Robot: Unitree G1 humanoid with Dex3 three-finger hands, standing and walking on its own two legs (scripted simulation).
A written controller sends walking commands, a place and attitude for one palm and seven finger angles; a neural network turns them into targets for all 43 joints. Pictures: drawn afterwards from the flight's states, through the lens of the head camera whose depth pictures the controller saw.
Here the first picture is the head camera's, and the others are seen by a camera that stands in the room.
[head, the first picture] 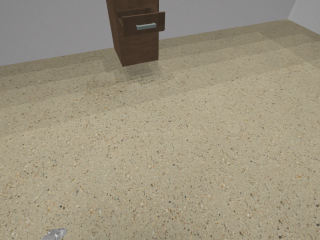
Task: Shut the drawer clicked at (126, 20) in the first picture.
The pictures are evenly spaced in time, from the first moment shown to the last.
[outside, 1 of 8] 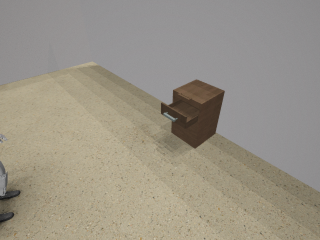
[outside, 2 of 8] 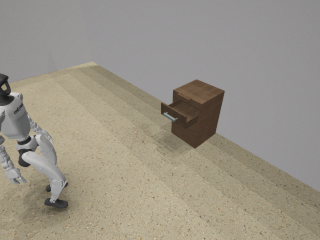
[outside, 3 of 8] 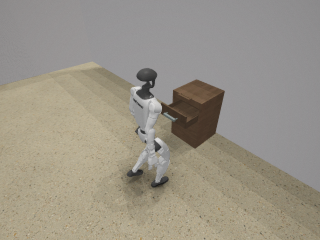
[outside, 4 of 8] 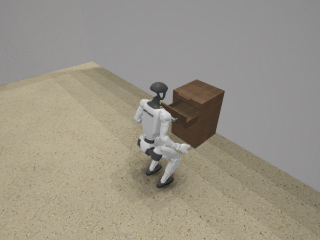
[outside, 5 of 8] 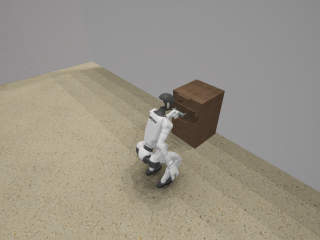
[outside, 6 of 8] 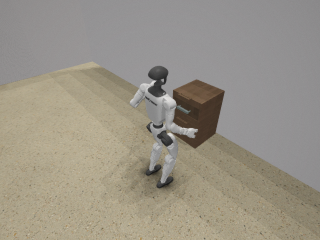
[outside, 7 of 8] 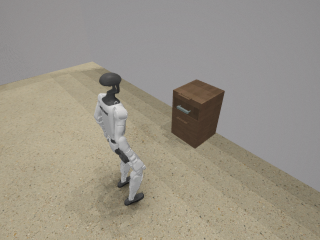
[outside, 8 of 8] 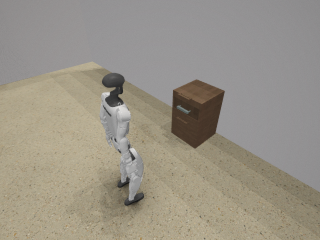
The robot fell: no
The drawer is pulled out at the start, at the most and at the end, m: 0.22 0.22 0.00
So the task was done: yes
